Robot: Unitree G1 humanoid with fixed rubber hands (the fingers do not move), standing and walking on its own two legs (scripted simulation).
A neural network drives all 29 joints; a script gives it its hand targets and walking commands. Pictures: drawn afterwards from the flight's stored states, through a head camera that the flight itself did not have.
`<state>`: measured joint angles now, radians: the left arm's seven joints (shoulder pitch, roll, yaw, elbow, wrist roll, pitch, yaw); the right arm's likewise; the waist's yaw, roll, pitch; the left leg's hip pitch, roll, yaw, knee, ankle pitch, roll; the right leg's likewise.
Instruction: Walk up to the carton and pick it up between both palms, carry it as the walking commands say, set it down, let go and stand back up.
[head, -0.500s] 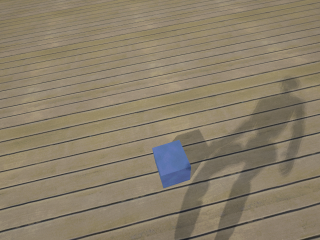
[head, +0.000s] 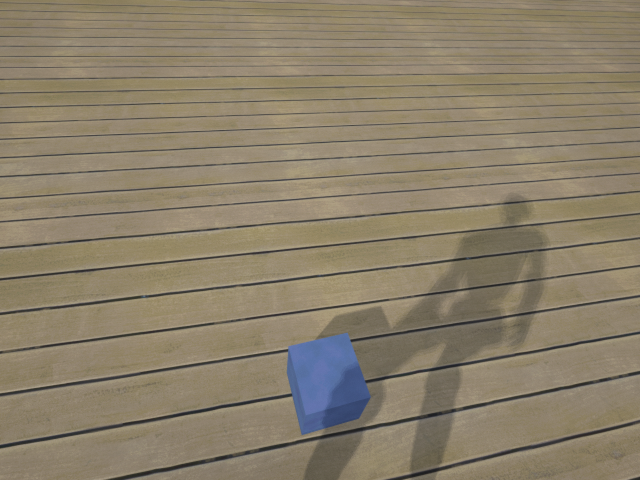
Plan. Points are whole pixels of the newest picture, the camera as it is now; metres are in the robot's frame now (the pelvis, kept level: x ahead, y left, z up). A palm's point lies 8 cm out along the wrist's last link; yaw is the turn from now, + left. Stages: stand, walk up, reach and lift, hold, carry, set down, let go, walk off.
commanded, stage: walk up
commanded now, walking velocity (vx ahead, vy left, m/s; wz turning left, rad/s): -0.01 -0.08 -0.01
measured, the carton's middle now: (324, 383) +0.50 -0.06 -0.68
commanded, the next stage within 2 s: none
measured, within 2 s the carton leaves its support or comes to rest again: neither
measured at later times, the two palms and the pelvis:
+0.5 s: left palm out of the picture +0.05 +0.18 -0.13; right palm out of the picture +0.02 -0.30 -0.15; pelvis +0.00 -0.06 +0.00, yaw +0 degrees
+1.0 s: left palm out of the picture -0.01 +0.19 -0.15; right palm out of the picture -0.06 -0.27 -0.14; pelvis -0.01 -0.05 +0.00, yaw +3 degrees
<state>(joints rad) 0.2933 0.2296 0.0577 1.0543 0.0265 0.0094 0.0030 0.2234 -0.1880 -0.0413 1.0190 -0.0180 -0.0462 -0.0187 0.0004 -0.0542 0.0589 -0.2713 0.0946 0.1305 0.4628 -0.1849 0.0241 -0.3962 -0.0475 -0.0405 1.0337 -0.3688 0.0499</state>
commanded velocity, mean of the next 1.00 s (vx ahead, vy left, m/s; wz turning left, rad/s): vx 0.01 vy -0.04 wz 0.03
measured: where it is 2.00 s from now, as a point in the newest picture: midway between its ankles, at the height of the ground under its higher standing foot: outside the picture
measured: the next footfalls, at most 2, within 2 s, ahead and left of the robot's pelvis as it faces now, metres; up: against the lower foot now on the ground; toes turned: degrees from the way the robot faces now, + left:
right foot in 0.26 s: +0.07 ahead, -0.14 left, +0.00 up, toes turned -6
left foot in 0.62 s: +0.01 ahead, +0.07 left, +0.00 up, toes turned +3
